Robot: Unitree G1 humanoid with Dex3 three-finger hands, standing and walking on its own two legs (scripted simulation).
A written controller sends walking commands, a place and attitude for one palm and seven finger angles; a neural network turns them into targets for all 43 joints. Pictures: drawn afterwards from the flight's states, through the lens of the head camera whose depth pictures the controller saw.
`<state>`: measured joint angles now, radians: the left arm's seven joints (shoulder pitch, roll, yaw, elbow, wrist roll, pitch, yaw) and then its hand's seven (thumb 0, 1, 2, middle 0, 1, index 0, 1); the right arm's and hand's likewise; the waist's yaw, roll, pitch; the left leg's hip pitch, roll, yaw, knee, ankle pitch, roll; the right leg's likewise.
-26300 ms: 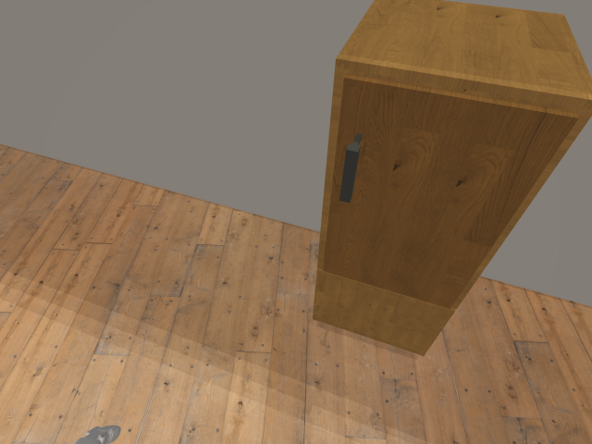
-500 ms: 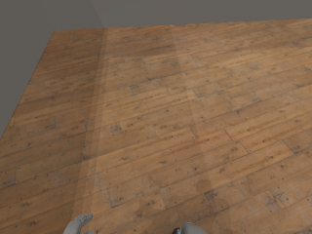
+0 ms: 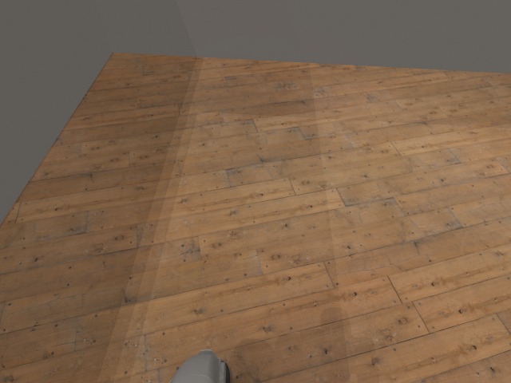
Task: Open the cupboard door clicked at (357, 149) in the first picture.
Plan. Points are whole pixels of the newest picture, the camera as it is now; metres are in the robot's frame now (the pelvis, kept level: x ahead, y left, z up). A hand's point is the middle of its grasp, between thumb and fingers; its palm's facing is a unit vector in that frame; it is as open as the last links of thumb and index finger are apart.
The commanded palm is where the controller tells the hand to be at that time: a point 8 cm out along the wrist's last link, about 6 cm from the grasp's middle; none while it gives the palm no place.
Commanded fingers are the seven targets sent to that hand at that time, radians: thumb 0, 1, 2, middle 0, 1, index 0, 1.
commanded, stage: turn to face it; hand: left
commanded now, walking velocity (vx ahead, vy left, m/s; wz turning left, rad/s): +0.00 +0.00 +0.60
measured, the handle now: out of the picture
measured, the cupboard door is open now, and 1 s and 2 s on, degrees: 47 47 47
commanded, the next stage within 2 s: none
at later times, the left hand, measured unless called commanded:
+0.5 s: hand (166, 322) +0.23 +0.19 -0.14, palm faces +0.23 -0.93 -0.29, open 7.3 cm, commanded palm none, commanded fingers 0.00 0.90 0.90 -0.20 -0.30 -0.20 -0.30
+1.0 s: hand out of the picture +0.07 +0.18 -0.18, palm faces +0.58 -0.78 -0.26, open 7.4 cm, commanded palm none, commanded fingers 0.00 0.90 0.90 -0.20 -0.30 -0.20 -0.30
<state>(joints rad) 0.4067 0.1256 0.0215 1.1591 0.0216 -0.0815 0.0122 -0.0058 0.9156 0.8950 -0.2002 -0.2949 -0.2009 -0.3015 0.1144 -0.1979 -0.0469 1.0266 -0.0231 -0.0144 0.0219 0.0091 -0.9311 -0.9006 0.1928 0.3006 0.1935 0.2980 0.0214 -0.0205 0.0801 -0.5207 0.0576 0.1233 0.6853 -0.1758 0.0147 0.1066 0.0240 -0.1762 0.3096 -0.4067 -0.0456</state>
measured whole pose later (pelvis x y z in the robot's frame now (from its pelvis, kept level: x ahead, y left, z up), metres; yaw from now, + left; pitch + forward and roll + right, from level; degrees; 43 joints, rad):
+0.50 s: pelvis +0.14 -0.04 +0.00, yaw +14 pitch +2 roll +1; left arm 0.10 0.20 0.06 0.87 0.03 -0.02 0.02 0.00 0.91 0.89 -0.20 -0.29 -0.20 -0.30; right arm 0.23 -0.22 -0.08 0.97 -0.03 0.05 0.01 0.00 -0.91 -0.90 0.20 0.30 0.20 0.30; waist -0.03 0.03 0.06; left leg -0.45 -0.04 -0.05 0.86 -0.47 -0.02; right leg -0.35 -0.05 -0.07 0.62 -0.30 0.00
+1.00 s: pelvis +0.17 -0.02 +0.00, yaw +34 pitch +1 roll +0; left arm 0.24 0.27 0.08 0.95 0.02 0.06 0.02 0.00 0.91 0.89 -0.20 -0.29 -0.20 -0.30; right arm 0.08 -0.23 -0.04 0.87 -0.02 0.03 0.01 0.00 -0.91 -0.90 0.20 0.30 0.20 0.30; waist 0.03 -0.06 0.11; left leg -0.32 -0.01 0.07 0.62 -0.33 0.05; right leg -0.46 -0.12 -0.09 1.14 -0.51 0.09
